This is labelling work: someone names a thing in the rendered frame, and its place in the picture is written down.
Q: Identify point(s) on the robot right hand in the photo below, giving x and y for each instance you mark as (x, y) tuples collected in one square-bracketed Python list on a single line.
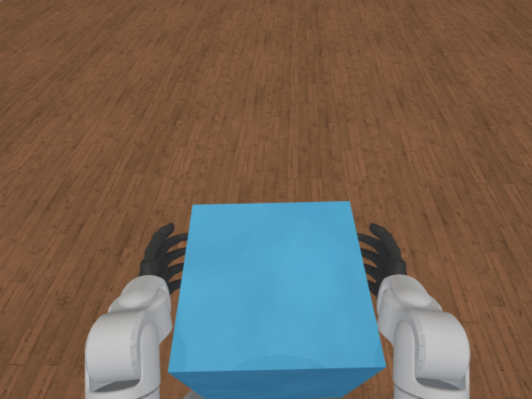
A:
[(387, 259)]

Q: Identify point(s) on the right robot forearm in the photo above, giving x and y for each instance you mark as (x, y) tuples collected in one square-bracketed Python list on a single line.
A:
[(431, 356)]

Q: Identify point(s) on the robot left hand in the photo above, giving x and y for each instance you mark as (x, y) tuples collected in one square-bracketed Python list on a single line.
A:
[(157, 259)]

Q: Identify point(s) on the carton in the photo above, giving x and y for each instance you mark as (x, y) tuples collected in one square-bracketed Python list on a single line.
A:
[(274, 303)]

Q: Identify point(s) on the left robot forearm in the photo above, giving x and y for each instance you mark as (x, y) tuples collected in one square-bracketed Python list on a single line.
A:
[(122, 354)]

